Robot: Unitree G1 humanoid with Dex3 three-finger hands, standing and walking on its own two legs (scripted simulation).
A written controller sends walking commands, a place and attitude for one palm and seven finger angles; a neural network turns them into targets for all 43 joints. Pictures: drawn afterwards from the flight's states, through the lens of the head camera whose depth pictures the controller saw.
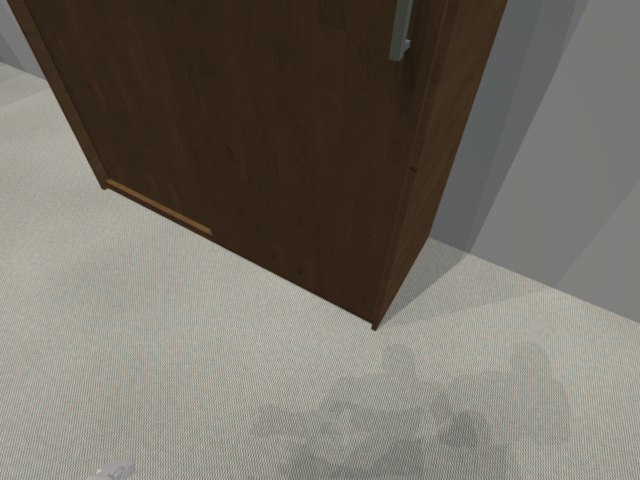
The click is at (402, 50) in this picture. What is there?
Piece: wardrobe's sliding door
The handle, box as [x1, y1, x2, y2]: [389, 0, 412, 60]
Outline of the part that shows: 412,0 397,0 389,58 399,60 402,57 403,52 409,46 410,40 407,40 405,38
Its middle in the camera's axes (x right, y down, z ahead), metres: +0.14 -0.38 +0.64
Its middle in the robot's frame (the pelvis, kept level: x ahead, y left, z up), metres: +0.77 -0.09 +0.27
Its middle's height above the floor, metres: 1.04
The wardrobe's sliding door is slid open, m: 0.00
